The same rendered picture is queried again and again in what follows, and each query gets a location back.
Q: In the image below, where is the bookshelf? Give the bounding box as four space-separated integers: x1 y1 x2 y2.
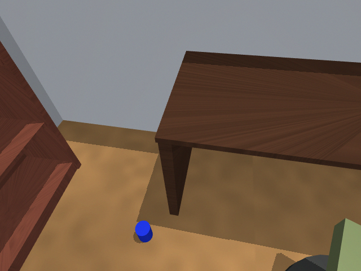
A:
0 41 81 271

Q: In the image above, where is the office chair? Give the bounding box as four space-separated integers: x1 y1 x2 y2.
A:
286 218 361 271

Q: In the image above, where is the can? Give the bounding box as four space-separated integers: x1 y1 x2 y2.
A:
135 221 153 242

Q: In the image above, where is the desk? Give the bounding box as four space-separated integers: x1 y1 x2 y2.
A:
155 51 361 216

